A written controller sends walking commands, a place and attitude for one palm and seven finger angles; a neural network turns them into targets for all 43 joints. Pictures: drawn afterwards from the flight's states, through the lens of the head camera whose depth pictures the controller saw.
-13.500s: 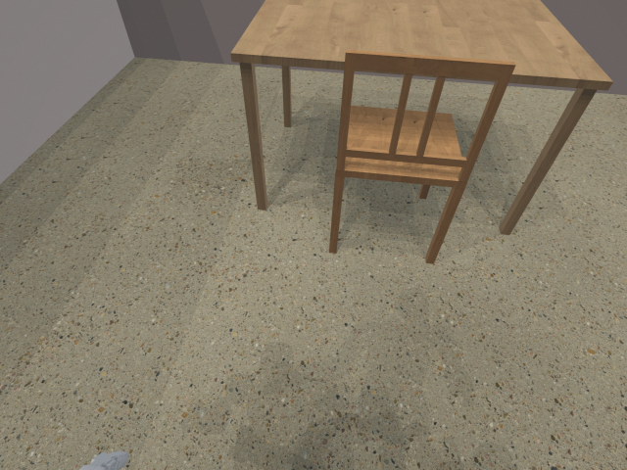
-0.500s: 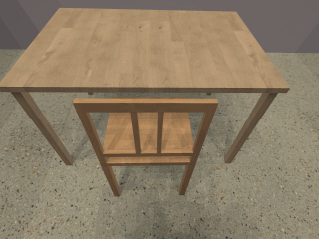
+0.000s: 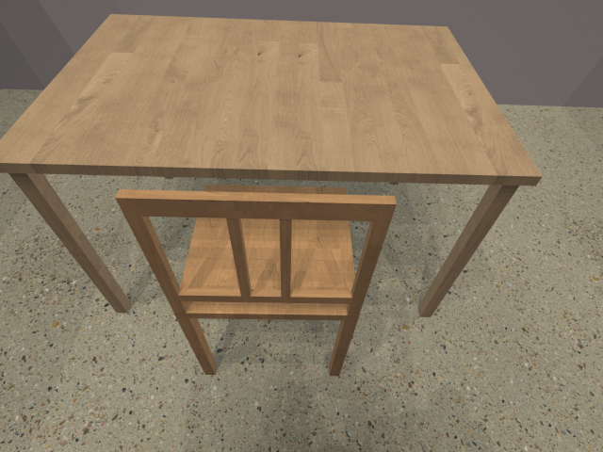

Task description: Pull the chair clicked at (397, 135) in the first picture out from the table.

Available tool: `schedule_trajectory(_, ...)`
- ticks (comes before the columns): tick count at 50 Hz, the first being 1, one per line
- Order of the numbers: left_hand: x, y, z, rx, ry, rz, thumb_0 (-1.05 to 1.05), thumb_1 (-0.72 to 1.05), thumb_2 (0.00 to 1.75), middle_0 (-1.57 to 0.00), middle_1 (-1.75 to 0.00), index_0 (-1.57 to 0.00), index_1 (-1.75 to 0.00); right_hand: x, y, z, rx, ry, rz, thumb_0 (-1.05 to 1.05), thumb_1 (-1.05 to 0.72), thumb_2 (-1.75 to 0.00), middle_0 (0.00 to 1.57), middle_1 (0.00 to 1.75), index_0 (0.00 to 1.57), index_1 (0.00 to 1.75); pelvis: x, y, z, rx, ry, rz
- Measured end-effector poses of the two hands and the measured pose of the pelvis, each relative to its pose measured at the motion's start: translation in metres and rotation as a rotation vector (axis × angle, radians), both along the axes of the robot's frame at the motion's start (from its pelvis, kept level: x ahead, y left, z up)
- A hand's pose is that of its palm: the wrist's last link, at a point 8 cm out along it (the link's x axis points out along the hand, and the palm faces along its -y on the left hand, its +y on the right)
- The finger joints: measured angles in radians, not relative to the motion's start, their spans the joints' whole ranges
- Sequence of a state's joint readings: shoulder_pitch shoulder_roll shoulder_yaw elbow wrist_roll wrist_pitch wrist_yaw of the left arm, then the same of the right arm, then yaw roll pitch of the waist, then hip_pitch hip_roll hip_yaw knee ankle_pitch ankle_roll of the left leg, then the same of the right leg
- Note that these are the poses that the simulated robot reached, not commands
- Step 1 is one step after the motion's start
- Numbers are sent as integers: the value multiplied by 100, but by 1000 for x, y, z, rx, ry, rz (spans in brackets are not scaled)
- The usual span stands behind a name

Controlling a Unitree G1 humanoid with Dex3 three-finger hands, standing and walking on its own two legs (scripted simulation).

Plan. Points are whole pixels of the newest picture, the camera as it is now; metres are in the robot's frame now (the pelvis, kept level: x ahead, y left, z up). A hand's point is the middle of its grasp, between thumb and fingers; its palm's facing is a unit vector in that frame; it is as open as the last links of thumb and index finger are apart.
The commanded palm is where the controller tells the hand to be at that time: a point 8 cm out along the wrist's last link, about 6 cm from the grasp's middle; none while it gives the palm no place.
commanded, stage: shuffle to correct the standing spot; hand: left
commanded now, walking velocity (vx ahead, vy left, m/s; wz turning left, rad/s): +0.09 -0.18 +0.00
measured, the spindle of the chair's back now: (240, 258) +0.47 +0.13 -0.11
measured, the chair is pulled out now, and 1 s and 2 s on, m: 0.00 0.00 0.00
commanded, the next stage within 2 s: come to a stop and stand still in 0.08 s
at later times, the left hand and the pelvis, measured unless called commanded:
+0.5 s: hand out of the picture +0.06 +0.09 -0.18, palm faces +0.07 -0.97 -0.22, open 7.2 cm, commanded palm none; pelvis +0.05 -0.09 -0.01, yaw +2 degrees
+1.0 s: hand out of the picture -0.01 +0.14 -0.17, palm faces +0.08 -0.97 -0.21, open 7.3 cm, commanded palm none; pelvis +0.00 -0.05 +0.00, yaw +3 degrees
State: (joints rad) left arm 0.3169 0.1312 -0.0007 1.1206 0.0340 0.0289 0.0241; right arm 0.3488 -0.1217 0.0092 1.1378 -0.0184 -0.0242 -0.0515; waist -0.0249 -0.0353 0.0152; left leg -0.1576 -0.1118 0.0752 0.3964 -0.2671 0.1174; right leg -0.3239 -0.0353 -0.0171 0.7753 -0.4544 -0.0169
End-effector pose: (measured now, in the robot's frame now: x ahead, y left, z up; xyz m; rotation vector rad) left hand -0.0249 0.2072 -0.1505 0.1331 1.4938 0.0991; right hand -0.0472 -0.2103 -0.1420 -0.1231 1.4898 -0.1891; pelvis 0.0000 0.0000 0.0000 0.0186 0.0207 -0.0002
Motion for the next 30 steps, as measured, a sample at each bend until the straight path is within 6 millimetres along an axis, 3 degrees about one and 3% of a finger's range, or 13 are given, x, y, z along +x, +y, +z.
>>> schedule_trajectory(6, 32, -20, 5, 20, -38, 6, 1, 93, 89, -19, -30, -20, -30, 1, -30, 3, 2, 57, 1, 1, -90, -90, 20, 30, 20, 30, 17, -29, 2, -14, -2, 13)
schedule_trajectory(11, 59, -45, -3, 36, -82, 8, 1, 93, 89, -19, -30, -20, -30, 18, -64, -8, 7, 71, -5, 1, -90, -90, 20, 30, 20, 30, 36, -61, -8, -13, -9, 6)
schedule_trajectory(15, 69, -66, -3, 39, -94, 22, 1, 94, 89, -19, -30, -20, -30, 49, -85, -10, -1, 46, 20, 1, -91, -90, 19, 30, 20, 30, 49, -78, -8, -27, -8, 35)
schedule_trajectory(20, 75, -77, -4, 44, -96, 47, 2, 95, 89, -20, -30, -20, -30, 95, -97, -9, -5, -43, 45, 1, -91, -90, 19, 30, 19, 30, 57, -90, -7, -11, -16, 28)
schedule_trajectory(26, 79, -71, 4, 83, -142, 64, 1, 94, 89, -20, -30, -21, -30, 139, -106, -9, -10, -138, 94, 1, -91, -90, 19, 30, 19, 30, 49, -92, -5, 8, -21, 39)
schedule_trajectory(30, 66, -59, 10, 102, -169, 81, 1, 93, 89, -20, -30, -21, -30, 160, -104, -1, -19, -191, 140, 1, -91, -90, 19, 30, 19, 30, 33, -85, -1, 21, -31, 50)
